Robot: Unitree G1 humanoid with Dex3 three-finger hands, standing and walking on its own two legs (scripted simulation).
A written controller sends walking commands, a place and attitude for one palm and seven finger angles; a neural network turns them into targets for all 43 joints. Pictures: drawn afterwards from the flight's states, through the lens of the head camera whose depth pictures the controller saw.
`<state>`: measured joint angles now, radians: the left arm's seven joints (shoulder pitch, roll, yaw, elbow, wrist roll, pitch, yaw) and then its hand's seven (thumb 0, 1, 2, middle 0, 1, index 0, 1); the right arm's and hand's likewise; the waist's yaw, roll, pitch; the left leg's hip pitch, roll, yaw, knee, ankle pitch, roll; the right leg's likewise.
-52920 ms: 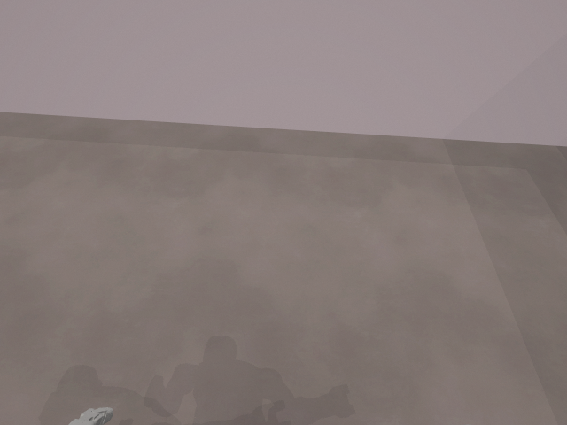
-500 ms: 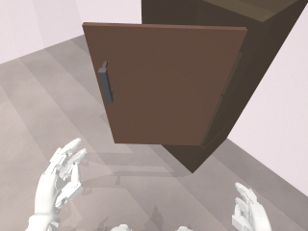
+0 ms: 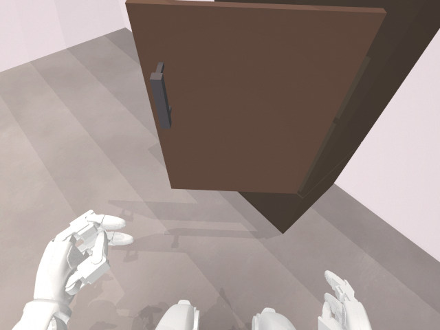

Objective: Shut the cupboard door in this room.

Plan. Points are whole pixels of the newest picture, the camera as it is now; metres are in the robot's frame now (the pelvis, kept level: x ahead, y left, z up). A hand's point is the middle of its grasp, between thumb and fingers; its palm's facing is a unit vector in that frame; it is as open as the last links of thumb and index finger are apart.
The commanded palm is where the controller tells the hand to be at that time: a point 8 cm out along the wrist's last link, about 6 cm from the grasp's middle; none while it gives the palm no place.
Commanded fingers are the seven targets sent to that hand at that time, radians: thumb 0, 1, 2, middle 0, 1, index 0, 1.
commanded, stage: raise the hand and make a fist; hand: left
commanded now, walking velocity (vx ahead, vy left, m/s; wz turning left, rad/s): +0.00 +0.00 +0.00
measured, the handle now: (163, 96) +0.54 +0.16 +0.10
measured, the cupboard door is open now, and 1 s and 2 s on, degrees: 46 46 46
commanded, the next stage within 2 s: bring the fist close to the handle in 1.14 s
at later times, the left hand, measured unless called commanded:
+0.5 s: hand (90, 246) +0.23 +0.21 +0.08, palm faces +0.02 -1.00 -0.02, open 3.1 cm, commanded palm +0.20 +0.26 +0.09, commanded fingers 0.00 0.90 0.90 -1.30 -1.50 -1.30 -1.50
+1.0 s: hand (103, 234) +0.24 +0.19 +0.10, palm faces +0.01 -1.00 -0.03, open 3.1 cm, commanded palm +0.21 +0.24 +0.10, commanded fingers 0.00 0.90 0.90 -1.30 -1.50 -1.30 -1.50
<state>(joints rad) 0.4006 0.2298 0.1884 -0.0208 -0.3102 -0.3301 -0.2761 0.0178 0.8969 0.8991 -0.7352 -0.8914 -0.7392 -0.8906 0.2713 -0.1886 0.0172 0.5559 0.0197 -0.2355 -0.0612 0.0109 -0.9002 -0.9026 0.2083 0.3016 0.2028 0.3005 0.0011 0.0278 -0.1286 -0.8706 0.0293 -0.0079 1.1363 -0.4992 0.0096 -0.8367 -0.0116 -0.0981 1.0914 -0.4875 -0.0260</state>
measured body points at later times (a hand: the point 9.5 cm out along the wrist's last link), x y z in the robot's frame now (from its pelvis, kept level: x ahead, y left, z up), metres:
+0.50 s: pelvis +0.01 +0.02 +0.02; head +0.06 +0.04 +0.46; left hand +0.22 +0.26 +0.09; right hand +0.21 -0.19 -0.04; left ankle +0.03 +0.11 -0.66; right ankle +0.03 -0.11 -0.66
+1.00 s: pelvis +0.02 +0.00 +0.03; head +0.05 +0.00 +0.48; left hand +0.23 +0.24 +0.10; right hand +0.19 -0.23 -0.04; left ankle +0.03 +0.11 -0.66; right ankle +0.03 -0.11 -0.66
